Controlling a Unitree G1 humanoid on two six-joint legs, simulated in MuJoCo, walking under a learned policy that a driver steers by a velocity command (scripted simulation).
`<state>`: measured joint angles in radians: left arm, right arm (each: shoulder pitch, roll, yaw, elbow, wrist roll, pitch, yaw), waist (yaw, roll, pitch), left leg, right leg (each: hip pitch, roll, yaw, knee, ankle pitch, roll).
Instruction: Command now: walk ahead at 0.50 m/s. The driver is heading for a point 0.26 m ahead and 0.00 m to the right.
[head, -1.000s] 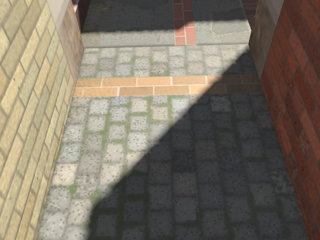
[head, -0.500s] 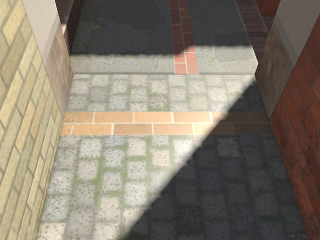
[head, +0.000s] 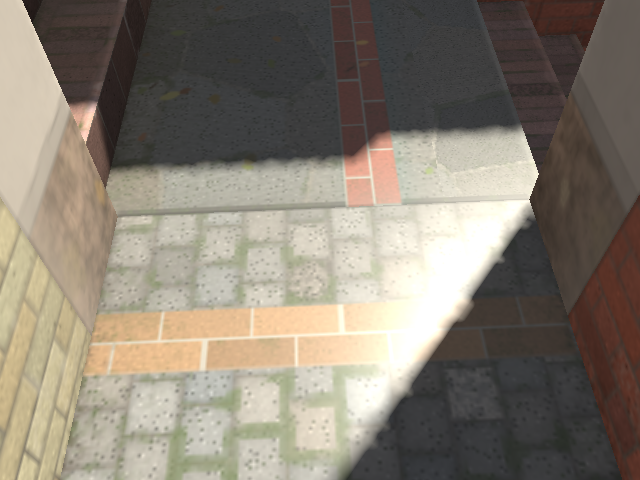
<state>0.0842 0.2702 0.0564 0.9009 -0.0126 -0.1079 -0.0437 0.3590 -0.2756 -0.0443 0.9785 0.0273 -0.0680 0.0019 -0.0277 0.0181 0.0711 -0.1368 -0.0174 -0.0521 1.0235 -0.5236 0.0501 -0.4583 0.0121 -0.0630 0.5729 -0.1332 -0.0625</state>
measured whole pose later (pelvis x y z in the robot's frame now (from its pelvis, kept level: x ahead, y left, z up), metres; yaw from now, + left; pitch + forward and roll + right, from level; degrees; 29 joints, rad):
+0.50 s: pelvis +0.21 +0.04 +0.01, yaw -1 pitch +0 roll +0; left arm 0.19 0.27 0.02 1.02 0.00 -0.04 0.03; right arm 0.10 -0.22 -0.04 0.91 0.00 -0.02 -0.02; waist 0.03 -0.03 0.03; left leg -0.40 -0.01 0.04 0.52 -0.13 0.04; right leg -0.17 -0.02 -0.02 0.54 -0.37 0.01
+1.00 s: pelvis +0.24 +0.04 +0.01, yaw +0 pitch -1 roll +0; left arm 0.23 0.25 0.02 1.13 0.00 -0.01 0.05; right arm 0.09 -0.22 -0.06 0.97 0.01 -0.01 -0.03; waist 0.00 0.00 0.04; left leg -0.32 -0.04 0.04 0.50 -0.17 0.05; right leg -0.06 -0.05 -0.03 0.47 -0.40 0.04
